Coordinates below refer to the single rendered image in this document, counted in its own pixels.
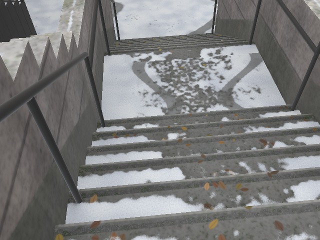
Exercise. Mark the stairs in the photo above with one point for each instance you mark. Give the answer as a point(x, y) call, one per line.
point(172, 41)
point(236, 174)

